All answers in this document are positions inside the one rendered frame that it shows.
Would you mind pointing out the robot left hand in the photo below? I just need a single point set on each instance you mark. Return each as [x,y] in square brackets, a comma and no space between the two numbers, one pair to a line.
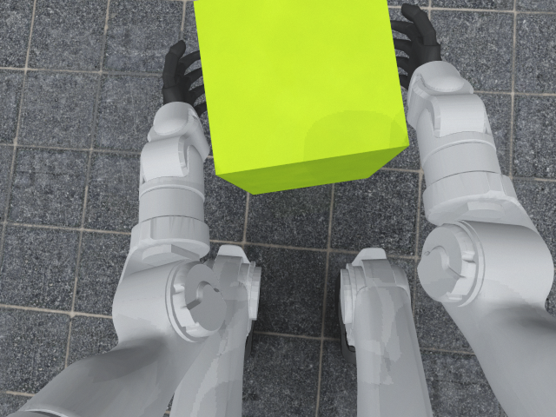
[175,84]

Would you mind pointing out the right robot forearm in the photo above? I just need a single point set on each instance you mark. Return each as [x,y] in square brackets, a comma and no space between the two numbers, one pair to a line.
[457,151]

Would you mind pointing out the robot left foot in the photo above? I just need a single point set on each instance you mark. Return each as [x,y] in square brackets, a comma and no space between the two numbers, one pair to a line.
[249,340]

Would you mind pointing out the robot right foot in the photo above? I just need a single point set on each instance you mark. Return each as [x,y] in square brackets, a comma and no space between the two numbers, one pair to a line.
[348,352]

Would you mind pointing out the left robot forearm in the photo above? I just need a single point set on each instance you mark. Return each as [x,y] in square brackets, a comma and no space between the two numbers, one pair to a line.
[171,192]

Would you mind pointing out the robot foot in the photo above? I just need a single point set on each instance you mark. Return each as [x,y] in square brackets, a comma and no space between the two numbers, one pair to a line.
[348,352]
[249,340]

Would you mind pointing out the robot left upper arm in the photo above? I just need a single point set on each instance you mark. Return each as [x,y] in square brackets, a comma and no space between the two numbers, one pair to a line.
[163,317]

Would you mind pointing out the robot right hand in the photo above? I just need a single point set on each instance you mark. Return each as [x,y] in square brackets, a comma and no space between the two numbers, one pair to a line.
[423,48]

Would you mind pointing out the carton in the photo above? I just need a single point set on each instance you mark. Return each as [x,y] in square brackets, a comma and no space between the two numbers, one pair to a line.
[299,93]

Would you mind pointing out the robot right upper arm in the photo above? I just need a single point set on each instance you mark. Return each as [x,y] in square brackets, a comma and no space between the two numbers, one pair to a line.
[493,280]

